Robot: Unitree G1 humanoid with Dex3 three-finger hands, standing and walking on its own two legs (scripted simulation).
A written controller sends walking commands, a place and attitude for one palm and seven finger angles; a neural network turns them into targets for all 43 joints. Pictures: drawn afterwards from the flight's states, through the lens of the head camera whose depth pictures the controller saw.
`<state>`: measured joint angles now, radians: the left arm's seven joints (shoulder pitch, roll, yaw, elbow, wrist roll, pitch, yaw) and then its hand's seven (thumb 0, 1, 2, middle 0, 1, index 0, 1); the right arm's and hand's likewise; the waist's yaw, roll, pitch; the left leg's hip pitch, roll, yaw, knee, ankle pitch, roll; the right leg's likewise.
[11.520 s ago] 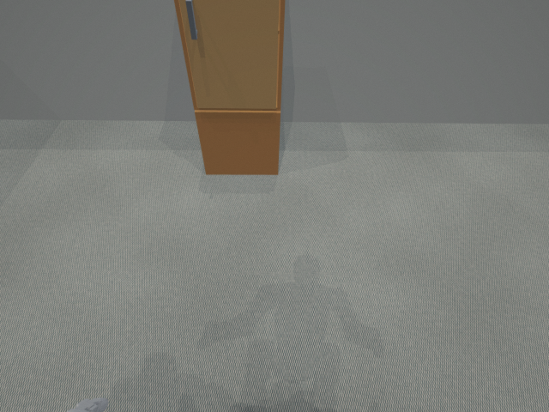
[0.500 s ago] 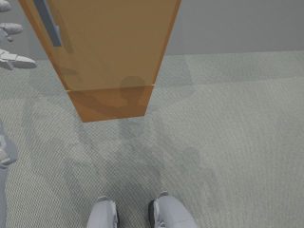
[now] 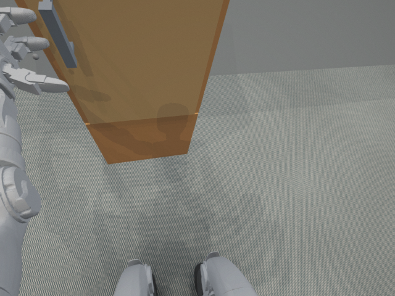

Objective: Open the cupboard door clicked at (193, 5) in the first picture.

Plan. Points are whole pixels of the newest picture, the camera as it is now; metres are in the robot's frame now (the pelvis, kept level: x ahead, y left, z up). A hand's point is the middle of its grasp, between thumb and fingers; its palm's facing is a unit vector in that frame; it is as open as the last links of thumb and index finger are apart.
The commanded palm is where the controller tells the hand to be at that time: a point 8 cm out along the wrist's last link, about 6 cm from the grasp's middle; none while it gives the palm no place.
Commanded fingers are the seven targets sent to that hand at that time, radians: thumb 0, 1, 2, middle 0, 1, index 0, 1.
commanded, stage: slide the fingers in behind the handle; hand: left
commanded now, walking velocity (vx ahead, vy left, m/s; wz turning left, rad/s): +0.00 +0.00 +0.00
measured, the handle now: (60, 31) +0.60 +0.19 +0.10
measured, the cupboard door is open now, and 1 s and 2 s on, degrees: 0 0 0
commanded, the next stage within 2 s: close the thumb around the handle in 1.12 s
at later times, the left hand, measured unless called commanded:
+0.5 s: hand (58, 56) +0.54 +0.19 +0.09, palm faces +0.07 -1.00 -0.01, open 13.9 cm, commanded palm +0.52 +0.22 +0.08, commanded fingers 0.00 -0.50 0.30 -0.30 -1.20 -0.30 -1.20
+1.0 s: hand (65, 55) +0.55 +0.18 +0.09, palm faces +0.08 -1.00 -0.01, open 13.9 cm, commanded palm +0.52 +0.21 +0.08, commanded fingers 0.00 -0.50 0.30 -0.30 -1.20 -0.30 -1.20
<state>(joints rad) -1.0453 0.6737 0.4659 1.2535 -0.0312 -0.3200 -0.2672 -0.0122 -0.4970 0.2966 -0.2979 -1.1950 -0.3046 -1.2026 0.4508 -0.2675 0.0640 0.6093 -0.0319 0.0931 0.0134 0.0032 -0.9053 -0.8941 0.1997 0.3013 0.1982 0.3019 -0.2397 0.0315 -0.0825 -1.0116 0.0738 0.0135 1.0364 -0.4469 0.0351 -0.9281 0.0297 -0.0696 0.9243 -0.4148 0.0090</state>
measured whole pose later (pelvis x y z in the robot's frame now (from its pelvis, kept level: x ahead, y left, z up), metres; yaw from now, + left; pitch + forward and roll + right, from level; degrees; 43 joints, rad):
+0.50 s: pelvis +0.00 -0.01 +0.00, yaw +1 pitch +23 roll -4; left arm -1.03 0.56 0.42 1.23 -0.03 -0.35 -0.18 -0.01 -0.50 0.30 -0.30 -1.20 -0.31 -1.20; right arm 0.42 -0.26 0.05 0.61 -0.04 0.08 0.03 0.00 -0.91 -0.89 0.20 0.30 0.20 0.30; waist -0.22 0.04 -0.09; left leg -0.99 0.07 0.01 1.03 -0.45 0.03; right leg -0.91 0.02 -0.07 0.94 -0.43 0.00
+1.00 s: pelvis +0.00 -0.01 +0.00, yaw +1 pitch +23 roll -4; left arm -1.07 0.56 0.42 1.27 -0.02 -0.36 -0.15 -0.01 -0.50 0.30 -0.31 -1.20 -0.31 -1.21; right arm 0.44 -0.26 0.05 0.62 -0.04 0.07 0.03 0.00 -0.91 -0.89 0.20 0.30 0.20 0.30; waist -0.23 0.04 -0.09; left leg -1.01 0.07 0.01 1.04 -0.44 0.02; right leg -0.94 0.02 -0.07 0.96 -0.43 0.00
